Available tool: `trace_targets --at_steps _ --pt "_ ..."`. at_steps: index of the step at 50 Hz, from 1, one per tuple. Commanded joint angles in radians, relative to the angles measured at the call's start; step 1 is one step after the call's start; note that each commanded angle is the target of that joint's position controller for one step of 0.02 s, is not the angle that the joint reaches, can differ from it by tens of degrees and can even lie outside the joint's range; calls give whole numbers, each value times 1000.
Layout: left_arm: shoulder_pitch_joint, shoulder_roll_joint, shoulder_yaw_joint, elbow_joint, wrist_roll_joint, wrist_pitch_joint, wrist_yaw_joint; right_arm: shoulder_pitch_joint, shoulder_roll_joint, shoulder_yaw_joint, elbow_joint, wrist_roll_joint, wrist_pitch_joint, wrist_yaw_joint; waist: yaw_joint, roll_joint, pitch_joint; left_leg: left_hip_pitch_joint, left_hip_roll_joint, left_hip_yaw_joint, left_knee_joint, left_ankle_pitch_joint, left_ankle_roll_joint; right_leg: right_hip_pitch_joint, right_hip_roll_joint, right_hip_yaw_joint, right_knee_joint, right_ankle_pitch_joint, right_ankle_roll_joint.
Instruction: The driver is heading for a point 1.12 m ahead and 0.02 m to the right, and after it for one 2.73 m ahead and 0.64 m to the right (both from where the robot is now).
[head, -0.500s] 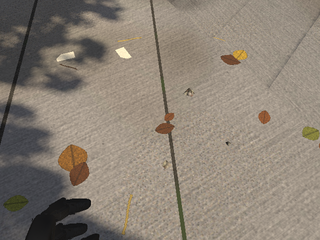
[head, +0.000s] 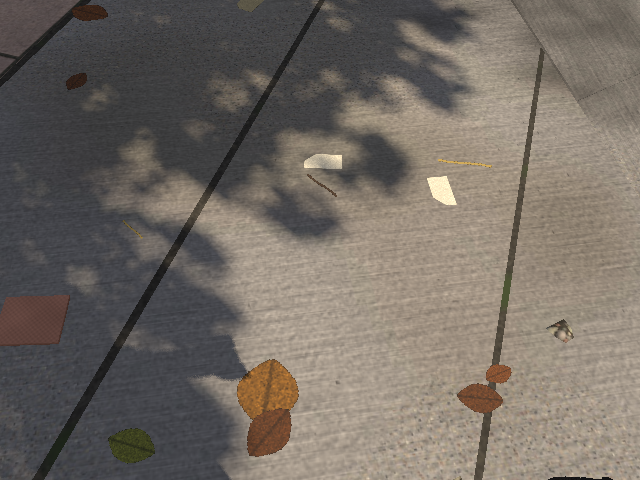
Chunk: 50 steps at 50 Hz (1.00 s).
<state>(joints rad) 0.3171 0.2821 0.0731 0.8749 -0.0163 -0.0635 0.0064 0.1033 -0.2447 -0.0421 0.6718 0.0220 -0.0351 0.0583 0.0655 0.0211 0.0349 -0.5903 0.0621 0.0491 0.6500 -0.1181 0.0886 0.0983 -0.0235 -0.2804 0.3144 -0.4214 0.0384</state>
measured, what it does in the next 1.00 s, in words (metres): walks ahead: left foot, then right foot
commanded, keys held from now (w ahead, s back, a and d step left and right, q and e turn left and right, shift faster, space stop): w+q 0.16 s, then w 0.12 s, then w+e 0.56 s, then e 0.14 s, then no key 0.02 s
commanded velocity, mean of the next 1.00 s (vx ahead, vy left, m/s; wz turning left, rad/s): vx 0.48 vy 0.00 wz -0.07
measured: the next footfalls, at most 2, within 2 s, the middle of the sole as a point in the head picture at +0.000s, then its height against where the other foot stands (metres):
left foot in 0.02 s outside the picture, level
right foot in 0.58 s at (377, 450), level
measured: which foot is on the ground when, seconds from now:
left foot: up 0.00-0.00, down 0.02-0.60, up 0.62-1.00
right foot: down 0.00-0.04, up 0.06-0.56, down 0.58-1.00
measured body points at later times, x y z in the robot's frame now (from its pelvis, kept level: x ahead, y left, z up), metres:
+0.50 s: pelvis +0.28 +0.02 +0.01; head +0.31 +0.04 +0.46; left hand +0.45 +0.28 -0.08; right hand +0.38 -0.25 -0.09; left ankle +0.14 +0.10 -0.72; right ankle +0.47 -0.08 -0.69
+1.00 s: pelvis +0.57 +0.02 +0.01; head +0.61 +0.01 +0.46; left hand +0.65 +0.31 -0.10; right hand +0.77 -0.24 -0.06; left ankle +0.75 +0.14 -0.70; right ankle +0.48 -0.07 -0.72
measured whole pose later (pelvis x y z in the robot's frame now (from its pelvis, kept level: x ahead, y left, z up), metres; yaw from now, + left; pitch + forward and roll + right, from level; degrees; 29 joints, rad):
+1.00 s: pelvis +0.57 +0.02 +0.01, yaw -9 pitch +3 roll +0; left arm 0.35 0.29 0.06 0.75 -0.03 -0.02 0.02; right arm 0.05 -0.27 -0.03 0.63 -0.01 -0.10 0.01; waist 0.08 0.03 0.03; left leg -0.56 -0.01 -0.11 0.50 0.02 -0.04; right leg -0.14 0.13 0.20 0.46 -0.34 -0.07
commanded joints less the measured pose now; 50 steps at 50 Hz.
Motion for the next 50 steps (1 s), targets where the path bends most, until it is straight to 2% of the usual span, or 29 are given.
trace_targets --at_steps 1,2,3,4,5,6,7,8,11,14,16,19,23,26,27,28,29,30,31,32,33,34,35,37,39,42,44,47,50 --pt "-52 199 42 -65 -10 11 15 247 -194 -88 -24 5 -5 -11 -197 -83 -152 383 -135 76 -76 -28 85 -100 -212 35 425 1073 -114" --pt "-24 136 18 -90 19 0 15 379 -297 -122 -1 5 5 -35 -229 79 -245 689 39 -204 -97 11 153 -381 -154 36 759 634 -64" --pt "33 28 -17 -148 25 -36 2 308 -365 -121 -38 1 -8 -34 -109 275 -359 954 265 -825 -278 -163 357 -780 78 207 1097 -156 -12" --pt "-73 131 1 -161 -9 -75 -15 333 -275 -96 -49 -5 -21 -24 -190 132 -402 969 279 -863 -365 -199 329 -881 33 395 1145 -129 -36" --pt "-134 141 3 -186 -35 -88 -21 307 -223 -82 -42 -12 -31 -23 -177 94 -267 870 247 -703 -353 -138 283 -929 -8 380 1101 -51 -59" --pt "-139 124 -2 -182 -17 -91 -14 241 -194 -72 -48 -6 -36 -22 -124 -16 -170 707 197 -569 -348 -16 242 -887 -56 373 998 27 -64" --pt "-139 134 6 -173 9 -84 -6 179 -160 -62 -63 -9 -37 -25 -88 -22 -135 591 160 -483 -355 86 216 -818 -88 371 910 69 -59" --pt "-118 137 11 -170 16 -70 -8 145 -147 -55 -81 -18 -37 -29 -59 -6 -116 512 133 -441 -379 145 210 -758 -102 373 875 97 -52" --pt "-94 100 5 -160 29 -38 -8 152 -160 -56 -68 -16 -47 -41 -41 -3 -98 420 111 -341 -419 302 217 -718 -102 338 767 172 -8" --pt "-192 70 -9 -185 30 -32 -7 196 -168 -54 -36 -13 -46 -58 -76 21 -59 407 71 -253 -436 320 180 -743 -91 320 573 349 18" --pt "-241 58 -17 -189 20 -35 -15 210 -170 -51 -21 -13 -45 -61 -104 47 -49 421 51 -202 -438 265 144 -720 -76 306 429 483 12" --pt "-321 55 -24 -207 4 -41 -31 248 -185 -50 9 -15 -50 -58 -149 58 -12 461 86 -197 -455 152 128 -710 -60 290 310 587 -14" --pt "-378 70 -23 -244 -4 -48 -57 281 -194 -55 53 -17 -44 -59 -165 47 29 639 162 -199 -414 216 118 -821 -48 296 249 475 -72" --pt "-329 82 -18 -250 -4 -50 -75 251 -212 -61 59 -17 -31 -70 -126 61 -3 700 176 -150 -326 484 85 -752 -3 270 229 344 -122" --pt "-269 102 -7 -237 -1 -47 -73 236 -224 -63 54 -20 -26 -74 -93 76 -54 700 163 -125 -252 669 70 -649 34 238 235 314 -140" --pt "-147 133 13 -207 2 -44 -68 213 -223 -61 46 -20 -18 -78 -24 62 -129 672 124 -80 -98 814 46 -477 80 204 206 342 -167" --pt "-1 181 34 -179 5 -40 -59 207 -209 -51 31 -26 -18 -86 43 25 -219 523 88 -45 126 721 9 -223 28 298 212 409 -211" --pt "105 287 61 -181 14 -37 -51 305 -131 -25 -7 -38 -39 -78 17 -194 -356 124 -65 -9 539 234 -75 164 -226 761 191 345 -385" --pt "132 229 46 -164 -6 -35 -53 304 -113 -10 1 -38 -66 -65 22 -268 -428 -92 -157 -137 697 -416 -92 304 -309 1090 27 216 -447" --pt "91 178 32 -175 -8 -29 -47 219 -176 -22 -24 -3 -88 -48 42 -188 -302 -198 -88 -196 745 -374 -76 232 -284 988 2 106 -392" --pt "30 158 26 -194 -3 -22 -42 143 -179 -19 -45 6 -100 -44 29 -94 -193 -204 -43 -174 691 -297 -65 84 -248 864 -12 131 -356" --pt "-22 142 19 -206 2 -17 -41 106 -175 -21 -55 -14 -105 -47 -7 -16 -108 -174 -10 -156 595 -249 -67 -67 -211 781 -34 224 -336" --pt "-54 122 10 -221 9 -17 -38 109 -180 -30 -57 -33 -99 -52 -41 -13 -80 -111 17 -153 523 -213 -74 -164 -178 723 -58 320 -325" --pt "-81 127 12 -233 10 -16 -32 148 -159 -29 -57 -41 -81 -58 -79 -64 -70 -47 28 -137 450 -195 -103 -263 -142 671 -89 432 -335" --pt "-68 145 17 -225 7 -18 -21 139 -138 -22 -61 -45 -67 -66 -83 -73 -61 -34 22 -112 362 -148 -134 -329 -118 606 -98 516 -338" --pt "-30 167 25 -205 -5 -11 -6 25 -106 -9 -87 -44 -66 -70 -44 -81 -45 0 -7 -101 139 52 -158 -373 -64 541 -88 503 -294" --pt "1 171 28 -189 -8 4 4 -49 -93 -5 -101 -42 -73 -65 -15 -98 -42 65 -58 -86 -4 157 -160 -386 -31 518 -35 587 -256" --pt "53 171 31 -170 -14 32 18 -101 -111 -15 -114 -31 -81 -54 4 -120 -74 121 -112 -99 -113 184 -150 -322 -39 582 57 608 -219" --pt "8 155 30 -190 -6 51 30 -41 -146 -34 -97 -31 -87 -48 -44 -151 -102 174 -110 -131 -199 139 -108 -226 -57 671 185 611 -178"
